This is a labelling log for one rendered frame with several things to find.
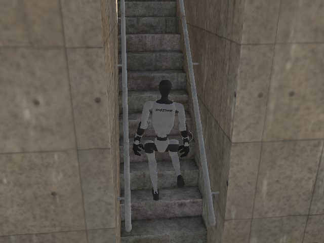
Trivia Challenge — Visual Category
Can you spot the left robot forearm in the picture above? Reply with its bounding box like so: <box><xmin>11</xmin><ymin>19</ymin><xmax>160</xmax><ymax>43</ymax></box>
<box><xmin>134</xmin><ymin>122</ymin><xmax>145</xmax><ymax>145</ymax></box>

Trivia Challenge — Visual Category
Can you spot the robot right upper arm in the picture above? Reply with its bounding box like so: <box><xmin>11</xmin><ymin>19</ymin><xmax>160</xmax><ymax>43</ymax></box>
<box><xmin>175</xmin><ymin>102</ymin><xmax>186</xmax><ymax>131</ymax></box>

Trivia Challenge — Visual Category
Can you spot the robot shin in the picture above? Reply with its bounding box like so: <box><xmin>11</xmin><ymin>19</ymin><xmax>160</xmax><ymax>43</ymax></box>
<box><xmin>148</xmin><ymin>161</ymin><xmax>158</xmax><ymax>194</ymax></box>
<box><xmin>171</xmin><ymin>152</ymin><xmax>181</xmax><ymax>176</ymax></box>

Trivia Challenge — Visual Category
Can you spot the robot left upper arm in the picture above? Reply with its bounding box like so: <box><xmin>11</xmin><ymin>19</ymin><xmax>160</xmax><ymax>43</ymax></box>
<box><xmin>140</xmin><ymin>101</ymin><xmax>154</xmax><ymax>129</ymax></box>

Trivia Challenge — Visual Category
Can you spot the robot right hand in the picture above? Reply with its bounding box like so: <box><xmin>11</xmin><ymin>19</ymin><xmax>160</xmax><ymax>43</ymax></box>
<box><xmin>178</xmin><ymin>145</ymin><xmax>189</xmax><ymax>157</ymax></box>

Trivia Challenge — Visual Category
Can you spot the right robot forearm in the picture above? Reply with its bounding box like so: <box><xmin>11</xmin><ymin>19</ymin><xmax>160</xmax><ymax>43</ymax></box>
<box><xmin>181</xmin><ymin>124</ymin><xmax>189</xmax><ymax>146</ymax></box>

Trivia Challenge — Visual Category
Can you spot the right robot shin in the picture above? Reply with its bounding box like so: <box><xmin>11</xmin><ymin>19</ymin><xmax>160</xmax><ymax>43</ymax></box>
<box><xmin>171</xmin><ymin>152</ymin><xmax>181</xmax><ymax>176</ymax></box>

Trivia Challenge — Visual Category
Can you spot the left robot shin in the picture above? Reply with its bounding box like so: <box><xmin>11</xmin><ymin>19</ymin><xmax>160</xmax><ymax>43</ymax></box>
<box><xmin>148</xmin><ymin>161</ymin><xmax>158</xmax><ymax>194</ymax></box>

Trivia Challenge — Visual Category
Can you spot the robot left hand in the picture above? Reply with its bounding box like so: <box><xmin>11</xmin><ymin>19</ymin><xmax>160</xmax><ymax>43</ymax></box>
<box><xmin>133</xmin><ymin>144</ymin><xmax>144</xmax><ymax>156</ymax></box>

